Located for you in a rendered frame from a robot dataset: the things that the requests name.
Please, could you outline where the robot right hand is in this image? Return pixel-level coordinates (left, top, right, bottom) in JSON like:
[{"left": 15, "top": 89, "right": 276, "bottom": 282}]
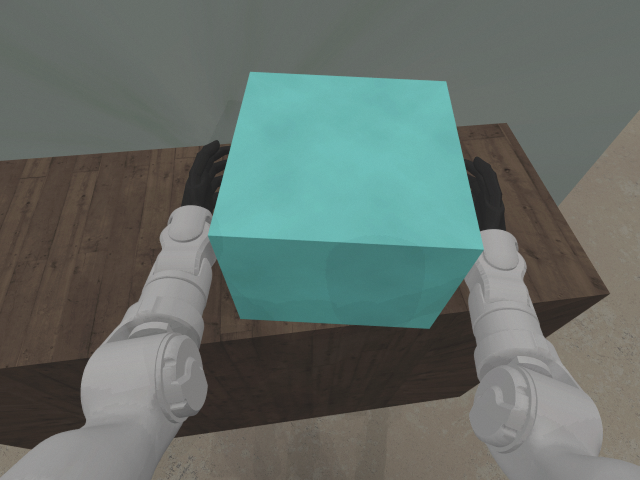
[{"left": 464, "top": 157, "right": 506, "bottom": 231}]

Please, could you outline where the left robot upper arm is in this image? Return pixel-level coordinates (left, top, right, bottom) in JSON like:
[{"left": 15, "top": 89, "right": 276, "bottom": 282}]
[{"left": 0, "top": 332, "right": 208, "bottom": 480}]

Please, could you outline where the robot right forearm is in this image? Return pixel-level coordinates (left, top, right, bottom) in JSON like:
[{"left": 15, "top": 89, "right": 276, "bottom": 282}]
[{"left": 464, "top": 229, "right": 603, "bottom": 453}]

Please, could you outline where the robot left forearm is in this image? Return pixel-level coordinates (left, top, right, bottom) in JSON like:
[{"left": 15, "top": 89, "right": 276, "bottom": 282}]
[{"left": 81, "top": 205, "right": 217, "bottom": 418}]

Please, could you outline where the pedestal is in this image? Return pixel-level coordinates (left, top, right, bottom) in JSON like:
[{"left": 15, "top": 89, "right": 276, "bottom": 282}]
[{"left": 0, "top": 123, "right": 610, "bottom": 449}]

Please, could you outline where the robot left hand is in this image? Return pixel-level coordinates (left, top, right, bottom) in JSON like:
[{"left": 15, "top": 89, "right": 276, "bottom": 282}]
[{"left": 181, "top": 140, "right": 231, "bottom": 214}]

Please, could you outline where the carton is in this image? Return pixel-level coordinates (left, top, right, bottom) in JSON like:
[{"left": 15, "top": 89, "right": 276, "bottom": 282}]
[{"left": 208, "top": 72, "right": 484, "bottom": 329}]

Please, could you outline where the right robot upper arm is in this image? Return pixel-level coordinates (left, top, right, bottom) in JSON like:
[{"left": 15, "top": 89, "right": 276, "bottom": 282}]
[{"left": 469, "top": 364, "right": 640, "bottom": 480}]

